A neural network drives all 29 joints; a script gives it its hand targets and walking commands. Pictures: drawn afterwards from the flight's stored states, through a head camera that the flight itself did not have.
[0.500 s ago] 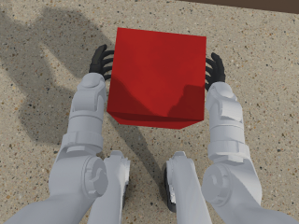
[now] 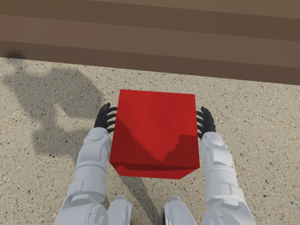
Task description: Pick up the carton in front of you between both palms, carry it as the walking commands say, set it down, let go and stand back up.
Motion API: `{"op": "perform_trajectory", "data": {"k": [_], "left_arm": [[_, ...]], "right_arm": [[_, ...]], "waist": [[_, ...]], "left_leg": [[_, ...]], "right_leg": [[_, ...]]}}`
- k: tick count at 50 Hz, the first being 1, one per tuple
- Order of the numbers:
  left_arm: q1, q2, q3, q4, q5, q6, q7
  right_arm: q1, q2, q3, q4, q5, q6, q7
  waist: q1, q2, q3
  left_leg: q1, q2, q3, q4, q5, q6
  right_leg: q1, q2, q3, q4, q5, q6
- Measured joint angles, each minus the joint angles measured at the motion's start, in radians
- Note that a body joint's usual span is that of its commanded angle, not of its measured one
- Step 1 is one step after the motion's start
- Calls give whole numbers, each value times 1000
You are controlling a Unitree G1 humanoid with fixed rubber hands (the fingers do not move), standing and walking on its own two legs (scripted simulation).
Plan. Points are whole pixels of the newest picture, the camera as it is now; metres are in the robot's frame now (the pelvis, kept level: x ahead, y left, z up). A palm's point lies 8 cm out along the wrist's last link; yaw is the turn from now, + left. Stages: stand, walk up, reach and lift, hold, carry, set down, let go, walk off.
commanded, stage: reach and lift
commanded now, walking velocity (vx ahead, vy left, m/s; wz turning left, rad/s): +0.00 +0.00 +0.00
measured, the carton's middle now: (153, 139) +0.38 -0.01 -0.10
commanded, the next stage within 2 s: hold in 1.48 s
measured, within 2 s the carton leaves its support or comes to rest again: neither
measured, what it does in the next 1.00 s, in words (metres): rises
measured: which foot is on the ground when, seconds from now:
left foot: down 0.00-1.00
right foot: down 0.00-1.00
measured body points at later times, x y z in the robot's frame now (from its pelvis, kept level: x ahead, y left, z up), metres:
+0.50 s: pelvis +0.03 +0.00 +0.10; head +0.02 +0.00 +0.55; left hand +0.34 +0.15 +0.11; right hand +0.35 -0.15 +0.11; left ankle +0.05 +0.12 -0.64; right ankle +0.05 -0.13 -0.64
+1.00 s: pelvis +0.03 +0.00 +0.10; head +0.01 +0.00 +0.55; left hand +0.34 +0.15 +0.13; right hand +0.34 -0.15 +0.13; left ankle +0.05 +0.12 -0.64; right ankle +0.05 -0.13 -0.64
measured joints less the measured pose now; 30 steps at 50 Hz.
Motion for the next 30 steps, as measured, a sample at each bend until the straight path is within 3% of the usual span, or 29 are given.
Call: {"op": "perform_trajectory", "data": {"k": [10, 20, 30], "left_arm": [[150, -28, -35, -54, 0, 22, -3], [277, -39, -89, -151, -5, 104, -8], [270, -40, -89, -165, 43, 212, -28]], "right_arm": [[141, 21, 48, -45, -8, 22, 7], [263, 40, 103, -139, -15, 106, 12], [252, 42, 109, -147, -66, 212, 29]], "waist": [[6, 0, 51], [15, 0, 114], [18, 0, 178]], "left_leg": [[356, 6, -4, -251, 61, 3], [725, 13, -9, -513, 141, 4], [964, 19, -13, -659, 197, 4]], "right_leg": [[355, -8, 1, -249, 60, -7], [723, -16, 1, -510, 139, -12], [963, -19, -1, -657, 195, -17]]}}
